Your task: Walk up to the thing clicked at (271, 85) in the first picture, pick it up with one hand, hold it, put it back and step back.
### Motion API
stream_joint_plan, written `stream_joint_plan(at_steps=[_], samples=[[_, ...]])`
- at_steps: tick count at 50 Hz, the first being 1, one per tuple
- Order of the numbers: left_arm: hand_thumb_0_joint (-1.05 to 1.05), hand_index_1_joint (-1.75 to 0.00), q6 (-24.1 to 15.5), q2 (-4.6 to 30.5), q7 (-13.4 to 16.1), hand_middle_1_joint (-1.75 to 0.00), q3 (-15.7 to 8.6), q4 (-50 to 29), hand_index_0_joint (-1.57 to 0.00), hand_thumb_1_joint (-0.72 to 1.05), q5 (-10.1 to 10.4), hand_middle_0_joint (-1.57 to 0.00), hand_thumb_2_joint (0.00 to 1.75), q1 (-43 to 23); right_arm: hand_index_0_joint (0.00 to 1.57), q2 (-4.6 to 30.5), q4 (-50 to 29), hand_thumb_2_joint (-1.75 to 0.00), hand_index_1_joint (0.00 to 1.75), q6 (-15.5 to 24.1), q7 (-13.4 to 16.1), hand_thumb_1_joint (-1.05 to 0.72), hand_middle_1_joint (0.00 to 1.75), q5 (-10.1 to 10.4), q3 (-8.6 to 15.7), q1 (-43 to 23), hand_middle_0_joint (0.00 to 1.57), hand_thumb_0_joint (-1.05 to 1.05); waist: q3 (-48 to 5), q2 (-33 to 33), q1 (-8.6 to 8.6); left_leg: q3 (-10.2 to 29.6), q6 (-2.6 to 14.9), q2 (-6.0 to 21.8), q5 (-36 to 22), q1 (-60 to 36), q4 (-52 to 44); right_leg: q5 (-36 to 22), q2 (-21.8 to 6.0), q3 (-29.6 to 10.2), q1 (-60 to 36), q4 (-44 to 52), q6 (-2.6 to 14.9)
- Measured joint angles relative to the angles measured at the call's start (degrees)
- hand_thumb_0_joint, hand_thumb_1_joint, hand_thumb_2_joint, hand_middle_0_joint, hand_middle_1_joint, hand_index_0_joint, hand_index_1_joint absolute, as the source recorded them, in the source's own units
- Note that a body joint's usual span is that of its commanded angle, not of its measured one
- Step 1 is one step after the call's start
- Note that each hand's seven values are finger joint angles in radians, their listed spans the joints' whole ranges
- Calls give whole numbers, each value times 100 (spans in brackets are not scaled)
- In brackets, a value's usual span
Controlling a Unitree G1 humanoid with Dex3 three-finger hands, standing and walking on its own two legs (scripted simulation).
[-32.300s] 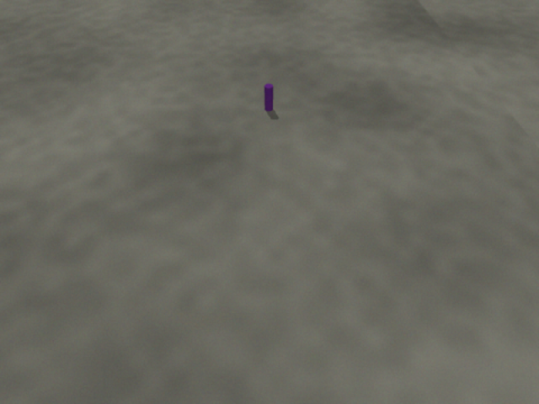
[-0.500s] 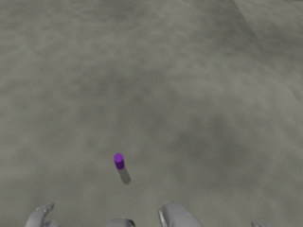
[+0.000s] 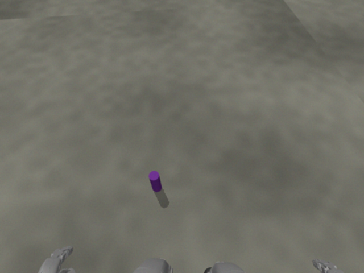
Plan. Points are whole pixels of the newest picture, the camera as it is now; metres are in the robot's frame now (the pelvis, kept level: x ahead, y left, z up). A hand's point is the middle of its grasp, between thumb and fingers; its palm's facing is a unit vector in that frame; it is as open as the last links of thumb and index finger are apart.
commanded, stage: step back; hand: left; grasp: from the side
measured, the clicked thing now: (155, 181) +0.59 +0.17 -0.68
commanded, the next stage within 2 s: none
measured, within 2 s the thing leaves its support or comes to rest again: neither
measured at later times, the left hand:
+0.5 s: hand out of the picture -0.07 +0.24 -0.16, palm faces -0.04 -0.92 -0.40, open 7.4 cm
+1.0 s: hand out of the picture -0.22 +0.22 -0.16, palm faces -0.01 -0.93 -0.37, open 7.4 cm
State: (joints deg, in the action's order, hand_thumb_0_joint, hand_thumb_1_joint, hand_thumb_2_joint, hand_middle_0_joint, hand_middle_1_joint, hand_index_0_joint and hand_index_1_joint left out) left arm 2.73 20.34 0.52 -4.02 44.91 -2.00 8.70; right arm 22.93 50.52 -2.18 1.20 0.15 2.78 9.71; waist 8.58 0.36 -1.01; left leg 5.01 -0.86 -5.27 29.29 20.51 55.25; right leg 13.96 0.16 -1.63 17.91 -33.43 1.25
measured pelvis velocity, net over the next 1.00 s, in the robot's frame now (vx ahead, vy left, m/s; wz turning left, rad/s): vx -0.33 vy -0.05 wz -0.01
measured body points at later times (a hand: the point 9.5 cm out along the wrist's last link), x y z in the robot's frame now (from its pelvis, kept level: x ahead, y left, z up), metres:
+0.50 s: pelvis -0.16 -0.03 -0.02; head -0.11 -0.03 +0.43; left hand -0.07 +0.29 -0.13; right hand -0.04 -0.35 -0.12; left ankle -0.06 +0.11 -0.72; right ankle -0.17 -0.16 -0.73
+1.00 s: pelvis -0.33 -0.05 -0.01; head -0.28 -0.03 +0.44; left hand -0.22 +0.27 -0.13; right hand -0.22 -0.36 -0.11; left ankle -0.25 +0.08 -0.73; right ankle -0.38 -0.20 -0.67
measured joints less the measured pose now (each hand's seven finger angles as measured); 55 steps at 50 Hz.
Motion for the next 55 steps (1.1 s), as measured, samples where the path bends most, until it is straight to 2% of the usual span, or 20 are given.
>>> stream_joint_plan(at_steps=[3, 5, 8, 11, 14, 19, 22, 24, 27, 30, 32, 35, 38, 39, 41, 43, 46, 50, 54, 55], samples=[[1, -30, 25, 82, -11, -30, 27, -176, -20, 90, 26, -21, 90, -143, 20, 11, -9, -90, 30, 45, -11, -90, 30, -57, 33, 93, 20, 0, 66, 61, 88, -213, 59, 277, -518, -621, -1541, -17, -62, 156, 271, -258, -67], [1, -30, 67, 181, -30, -30, 19, -215, -20, 90, 66, -21, 90, -250, 20, -88, 43, -90, 30, 83, -13, -90, 30, -132, 71, 61, 20, 0, 207, 303, 70, -357, 173, 182, -924, -794, -2001, 10, -198, 69, 449, -540, -88], [1, -30, 164, 184, -3, -30, -25, -65, -20, 91, 70, -21, 90, -243, 20, -176, 6, -90, 30, 107, -97, -90, 30, -189, 13, 67, 20, 0, 207, 274, 154, -325, 256, 311, -1003, -620, -1895, 1335, 286, -376, 775, -1712, -74], [1, -30, 192, 221, 11, -30, -70, 27, -20, 91, 137, -21, 90, -178, 20, -261, -36, -90, 30, 138, -58, -90, 30, -194, -44, 95, 20, 0, 127, 253, 161, -297, 233, 463, -1269, -534, -2118, 1513, 683, -701, 1009, -3134, -44], [1, -30, 165, 257, -3, -30, -125, 34, -20, 91, 133, -21, 90, -46, 20, -283, -137, -90, 30, 139, -24, -90, 30, -192, -37, 39, 20, 0, 99, 233, 99, -344, 214, 584, -1462, -387, -2203, 1491, 697, -770, 884, -3557, -158], [1, -30, 165, 319, -32, -30, -160, 112, -20, 91, 107, -21, 90, 107, 20, -226, -413, -90, 30, 177, 6, -90, 30, -192, -10, -135, 21, 0, 160, 169, 45, -448, 141, 765, -1654, -23, -2032, 1556, 334, -603, 237, -2352, -281], [1, -30, 77, 312, -71, -30, -153, 193, -20, 91, 99, -21, 90, 185, 20, -104, -519, -90, 30, 110, -16, -90, 30, -176, -8, -252, 21, 0, 140, 63, 2, -494, 14, 894, -1681, 313, -1712, 948, 97, -321, -347, -709, -175], [1, -30, 21, 179, -89, -30, -152, 308, -20, 91, 37, -21, 90, 186, 20, 29, -497, -90, 30, 32, -19, -90, 30, -135, 34, -347, 21, 0, 188, -250, 63, -236, 12, 1000, -1558, 541, -1402, 767, 248, -127, -439, -408, -186], [1, -30, 44, 90, -144, -30, -58, 306, -20, 91, 14, -21, 90, 306, 20, 33, -349, -90, 30, -82, 39, -90, 30, -61, 94, -269, 20, 0, 55, -164, -19, 156, 59, 358, -313, 900, -89, 688, 91, -191, -178, -615, -129], [1, -30, 79, 2, -97, -30, -19, 292, -20, 90, -12, -21, 90, 300, 20, 86, -277, -90, 30, -41, 35, -90, 30, -2, 84, -55, 20, 0, -50, -114, -35, 197, 72, -32, -246, 924, 833, 447, -65, -195, -49, -467, -122], [1, -30, 82, 13, -63, -30, -17, 223, -20, 90, -40, -21, 90, 224, 20, 83, -245, -90, 30, -7, 28, -90, 30, -5, 58, 93, 20, 0, -77, -81, -10, 82, 68, -33, -150, 661, 680, 318, -124, -132, 68, -424, -135], [1, -30, 57, 92, -16, -30, -11, 40, -20, 90, -40, -21, 90, 40, 20, 31, -181, -90, 30, 11, 9, -90, 30, -55, 34, 260, 20, 0, -44, -27, 58, -155, 86, 155, -119, 21, -437, 196, -185, 39, 295, -507, -183], [1, -30, 84, 250, 2, -30, -4, -117, -20, 90, 37, -21, 90, -215, 20, -113, -54, -90, 30, 65, -1, -90, 30, -134, 32, 288, 20, 0, 126, 246, 79, -388, 201, 133, -876, -486, -1644, 209, -361, 58, 614, -909, -190], [1, -30, 106, 274, 20, -30, -17, -114, -20, 90, 67, -21, 90, -276, 20, -170, -20, -90, 30, 53, -33, -90, 30, -161, 3, 260, 20, 0, 192, 335, 37, -445, 240, 114, -916, -440, -1602, 597, -299, -77, 712, -1121, -141], [1, -30, 169, 256, 50, -30, -29, -39, -20, 90, 86, -21, 90, -328, 20, -217, -12, -90, 30, 65, -95, -90, 30, -199, -47, 237, 20, 0, 212, 247, 114, -345, 271, 252, -1015, -307, -1562, 1445, 131, -344, 934, -2036, -94], [1, -30, 207, 278, 54, -30, -41, 27, -20, 91, 145, -21, 90, -319, 20, -282, -9, -90, 30, 90, -75, -90, 30, -217, -95, 212, 20, 1, 168, 242, 135, -305, 243, 363, -1242, -255, -1763, 1587, 484, -610, 1101, -3015, -38], [1, -30, 185, 280, 24, -30, -60, 78, -20, 91, 149, -21, 90, -200, 20, -286, -85, -90, 30, 91, -37, -90, 30, -218, -90, 122, 21, 1, 92, 188, 104, -304, 221, 532, -1543, -121, -1993, 1543, 634, -657, 1019, -3634, -102], [0, -30, 165, 298, -27, -30, -64, 152, -20, 91, 112, -21, 90, 11, 20, -213, -311, -90, 30, 93, -12, -90, 30, -225, -44, -88, 21, 0, 69, 116, 45, -376, 179, 727, -1818, 146, -2041, 1609, 392, -504, 405, -2768, -246], [1, -30, 85, 315, -82, -30, -51, 330, -20, 91, 101, -21, 90, 149, 20, -60, -486, -90, 30, 26, -56, -90, 30, -210, -33, -299, 21, 0, 14, 25, -21, -430, 4, 889, -2007, 567, -1838, 1214, 100, -165, -428, -804, -126], [1, -30, 38, 267, -83, -30, -62, 407, -20, 91, 79, -21, 90, 174, 20, 11, -484, -90, 30, -7, -65, -90, 30, -195, -20, -356, 21, 0, 15, -107, -26, -369, -14, 980, -2013, 693, -1710, 1065, 167, -83, -537, -497, -122]])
